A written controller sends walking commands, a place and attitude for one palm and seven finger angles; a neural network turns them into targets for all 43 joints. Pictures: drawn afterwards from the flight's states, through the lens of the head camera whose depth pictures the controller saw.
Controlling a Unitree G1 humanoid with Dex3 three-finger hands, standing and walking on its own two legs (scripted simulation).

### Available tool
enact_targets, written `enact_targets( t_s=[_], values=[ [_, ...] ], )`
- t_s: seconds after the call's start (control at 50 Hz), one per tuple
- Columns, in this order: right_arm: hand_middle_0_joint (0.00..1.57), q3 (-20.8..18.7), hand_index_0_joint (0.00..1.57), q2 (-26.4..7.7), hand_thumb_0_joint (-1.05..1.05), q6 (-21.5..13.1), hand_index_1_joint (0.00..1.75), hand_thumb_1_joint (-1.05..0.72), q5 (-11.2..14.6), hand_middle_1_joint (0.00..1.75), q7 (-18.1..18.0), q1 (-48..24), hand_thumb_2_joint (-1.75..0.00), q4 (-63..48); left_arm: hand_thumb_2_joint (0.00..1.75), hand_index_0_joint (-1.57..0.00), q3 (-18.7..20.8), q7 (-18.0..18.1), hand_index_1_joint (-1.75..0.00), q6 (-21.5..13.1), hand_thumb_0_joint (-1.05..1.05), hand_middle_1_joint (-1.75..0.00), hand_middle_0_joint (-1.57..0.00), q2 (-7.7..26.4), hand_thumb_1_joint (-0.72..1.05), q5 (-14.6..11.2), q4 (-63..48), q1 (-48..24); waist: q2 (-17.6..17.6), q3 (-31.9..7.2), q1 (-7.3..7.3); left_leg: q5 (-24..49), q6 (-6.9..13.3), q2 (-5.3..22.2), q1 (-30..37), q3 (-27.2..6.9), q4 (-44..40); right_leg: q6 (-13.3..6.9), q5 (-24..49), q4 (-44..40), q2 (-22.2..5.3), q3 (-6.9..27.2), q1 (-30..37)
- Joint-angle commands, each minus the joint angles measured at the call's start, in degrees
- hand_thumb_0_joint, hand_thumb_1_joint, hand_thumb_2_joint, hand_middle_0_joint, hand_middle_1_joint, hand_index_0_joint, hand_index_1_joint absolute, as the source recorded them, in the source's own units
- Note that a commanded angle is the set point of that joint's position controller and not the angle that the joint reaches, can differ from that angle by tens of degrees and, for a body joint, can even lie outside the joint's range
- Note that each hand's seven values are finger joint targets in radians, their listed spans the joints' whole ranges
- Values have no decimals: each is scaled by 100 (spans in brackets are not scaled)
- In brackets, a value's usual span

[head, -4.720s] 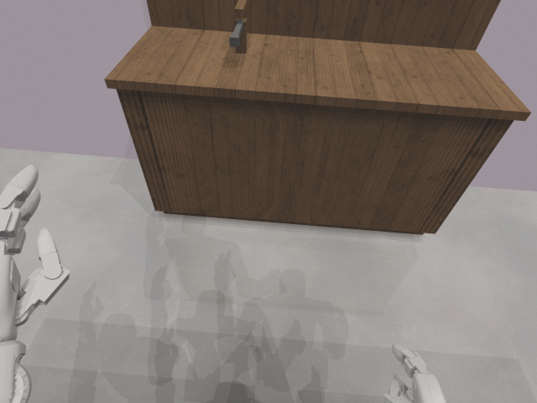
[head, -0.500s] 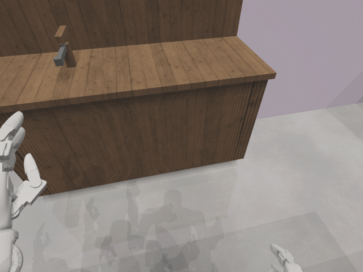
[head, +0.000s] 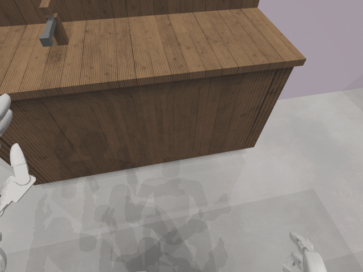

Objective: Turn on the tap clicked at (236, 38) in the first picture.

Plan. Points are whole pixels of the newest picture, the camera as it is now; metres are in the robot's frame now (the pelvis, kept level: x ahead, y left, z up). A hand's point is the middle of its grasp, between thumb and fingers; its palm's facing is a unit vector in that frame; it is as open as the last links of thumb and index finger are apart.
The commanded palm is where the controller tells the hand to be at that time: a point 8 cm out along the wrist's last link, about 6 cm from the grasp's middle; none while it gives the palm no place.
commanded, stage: take the last steps up to it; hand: left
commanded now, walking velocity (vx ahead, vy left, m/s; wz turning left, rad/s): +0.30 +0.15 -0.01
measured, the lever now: (46, 40) +0.74 +0.49 +0.08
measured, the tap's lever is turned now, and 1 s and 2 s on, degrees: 0 0 0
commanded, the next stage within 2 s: come to a stop and stand still in 1.40 s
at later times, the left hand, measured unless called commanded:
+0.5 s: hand (42, 122) +0.33 +0.27 +0.17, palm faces +0.43 -0.78 -0.46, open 7.4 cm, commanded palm +0.27 +0.31 +0.19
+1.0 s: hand (37, 77) +0.43 +0.32 +0.19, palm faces +0.35 -0.84 -0.41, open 7.4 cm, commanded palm +0.37 +0.37 +0.19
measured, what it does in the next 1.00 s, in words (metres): walks ahead: right foot, then left foot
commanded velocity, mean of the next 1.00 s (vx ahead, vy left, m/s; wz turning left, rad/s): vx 0.26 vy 0.13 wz -0.03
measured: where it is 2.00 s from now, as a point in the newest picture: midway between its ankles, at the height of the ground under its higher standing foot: (155, 250)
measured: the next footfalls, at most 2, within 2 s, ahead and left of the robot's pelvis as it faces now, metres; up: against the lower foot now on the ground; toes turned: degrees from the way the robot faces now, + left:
right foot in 0.34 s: +0.16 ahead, -0.06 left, +0.00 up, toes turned -11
left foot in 0.74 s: +0.28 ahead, +0.22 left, +0.00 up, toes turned +8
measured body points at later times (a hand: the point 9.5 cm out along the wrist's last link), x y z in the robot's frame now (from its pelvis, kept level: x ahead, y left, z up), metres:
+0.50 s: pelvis +0.11 +0.03 +0.01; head +0.14 +0.00 +0.45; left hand +0.30 +0.31 +0.20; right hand +0.26 -0.21 -0.11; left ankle +0.08 +0.16 -0.63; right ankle +0.12 -0.06 -0.73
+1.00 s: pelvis +0.20 +0.10 +0.00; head +0.22 +0.10 +0.45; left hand +0.40 +0.36 +0.21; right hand +0.35 -0.10 -0.10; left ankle +0.24 +0.21 -0.73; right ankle +0.21 +0.01 -0.70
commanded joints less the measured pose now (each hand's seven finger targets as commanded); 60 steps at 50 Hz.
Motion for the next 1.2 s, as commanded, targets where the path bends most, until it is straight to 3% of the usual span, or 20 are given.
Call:
enact_targets(
  t_s=[0.0,0.16,0.28,0.3,0.32,0.34,0.38,0.42,0.5,0.6,0.66,0.7,0.72,0.74,0.78,0.86,1.02,1.08,1.12,1.18],
  values=[
    [20,-148,20,-370,0,-289,30,-90,69,30,14,-287,-90,-908,90,-20,634,111,-30,-337,0,-30,-20,964,90,0,-810,-442,1527,-1263,-113,2163,1210,1883,2285,-2775,-921,-248,-1457,3232,562,187,-2257],
    [20,37,20,-213,0,-573,30,-90,69,30,122,-416,-90,-657,90,-20,625,-39,-30,-265,0,-30,-20,945,90,-96,-1306,-97,1549,-934,0,1417,897,1112,976,-923,-1064,-141,240,1527,301,-140,-1630],
    [20,93,20,-218,0,-425,30,-90,50,30,-13,-462,-90,-593,90,-20,751,-37,-30,-33,0,-30,-20,936,90,-146,-323,-166,604,-1190,51,1195,541,1016,462,-656,250,-229,917,-666,571,-404,267],
    [20,68,20,-194,0,-374,30,-90,69,30,-5,-448,-90,-555,90,-20,743,-49,-30,-28,0,-30,-20,964,90,-88,-180,-300,-103,-1312,74,657,405,708,-100,-388,1345,-468,1171,-1040,60,326,884],
    [20,77,20,-100,0,-314,30,-90,37,30,17,-492,-90,-627,90,-20,826,-60,-30,-16,0,-30,-20,1149,90,-40,-2,-408,-1576,-1315,43,-969,115,-53,-1510,-48,2939,-1058,1706,-1443,-1239,2641,1604],
    [20,59,20,-201,0,-320,30,-90,10,30,60,-660,-90,-702,90,-20,900,-68,-30,-24,0,-30,-20,1126,90,-143,150,-522,-1716,-1053,89,-1892,-45,-211,-2311,-733,4129,-1444,1794,-1898,-2070,3939,1500],
    [20,-29,20,-277,0,-309,30,-90,35,30,146,-541,-90,-521,90,-20,691,-145,-30,-127,0,-30,-20,987,90,-151,116,-832,-975,-612,-17,-1310,-137,155,-2447,-1357,4721,-1425,1095,-1993,-1964,3538,876],
    [20,123,20,-157,0,-161,30,-90,-3,30,167,-584,-90,-438,90,-20,595,-166,-30,-241,0,-30,-20,877,90,-71,22,-490,-343,-604,-9,-759,-222,286,-2420,-1183,4594,-1175,2158,-1707,-1398,1895,625],
    [20,110,20,-203,0,-162,30,-90,-25,30,166,-609,-90,-567,90,-20,506,-85,-30,-396,0,-30,-20,1000,90,-31,-761,-760,-428,-804,-68,-329,-194,402,-1683,-753,2903,-1003,2769,-1608,-1089,691,327],
    [20,44,20,-74,0,-278,30,-90,-47,30,89,-549,-90,-876,90,-20,884,100,-30,-302,0,-30,-20,1174,90,-77,-1206,-176,-708,-1069,182,-311,-106,11,-553,25,881,-1009,3002,-1301,-978,704,621],
    [20,-34,20,-150,0,-257,30,-90,-16,30,8,-325,-90,-877,90,-20,877,140,-30,-248,0,-30,-20,1015,90,-102,-1013,-131,-370,-1167,6,299,-119,-122,456,189,-162,-745,2147,-667,-662,432,417],
    [20,-114,20,-329,0,-242,30,-90,47,30,-63,-231,-90,-901,90,-20,761,121,-30,-308,0,-30,-20,872,90,-116,-940,-378,1013,-1340,-124,460,181,473,1546,-672,-638,-392,1373,1009,-60,97,-519],
    [20,-159,20,-447,0,-230,30,-90,69,30,-39,-258,-90,-923,90,-20,707,98,-30,-347,0,-30,-20,827,90,-129,-923,-530,2003,-1333,-100,1342,712,1609,2061,-2261,-828,-188,-1018,2273,474,-107,-1732],
    [20,-128,20,-396,0,-251,30,-90,75,30,5,-275,-90,-973,90,-20,724,88,-30,-388,0,-30,-20,991,90,-49,-696,-693,1676,-1166,-78,1469,1087,1973,1748,-2856,-1073,-266,-1522,3264,635,201,-2152],
    [20,-26,20,-316,0,-291,30,-90,31,30,-24,-439,-90,-767,90,-20,709,-14,-30,-317,0,-30,-20,1051,90,-97,-209,-710,1392,-885,-75,818,1327,2000,1123,-2680,-1118,-177,-1066,3670,253,460,-2473],
    [20,25,20,-261,0,-387,30,-90,104,30,59,-464,-90,-714,90,-20,461,-99,-30,-309,0,-30,-20,832,90,-97,-1040,-740,1436,-849,33,411,1008,1356,510,-1237,-1096,-127,-192,2451,233,205,-1799],
    [20,200,20,-167,0,-405,30,-90,24,30,-39,-491,-90,-700,90,-20,789,55,-30,-29,0,-30,-20,1045,90,-82,-744,-485,713,-1193,64,-612,447,1103,44,-849,-258,-210,487,-768,521,-76,213],
    [20,214,20,-90,0,-303,30,-90,21,30,7,-619,-90,-796,90,-20,857,52,-30,114,0,-30,-20,1132,90,-164,-142,-640,-1589,-852,70,-1952,-145,-152,-1901,-433,2837,-1349,1102,-2045,-1667,3602,844],
    [20,157,20,-166,0,-264,30,-90,46,30,89,-490,-90,-619,90,-20,690,-31,-30,60,0,-30,-20,908,90,-171,136,-654,-1083,-636,-42,-1347,-251,101,-2172,-1035,3714,-1441,1625,-1949,-1593,3009,734],
    [20,297,20,-86,0,-116,30,-90,17,30,63,-599,-90,-592,90,-20,521,-23,-30,-92,0,-30,-20,809,90,-62,87,-536,-446,-817,-28,-1004,-277,168,-1875,-789,3107,-1130,3666,-1413,-1088,1339,899]
  ],
)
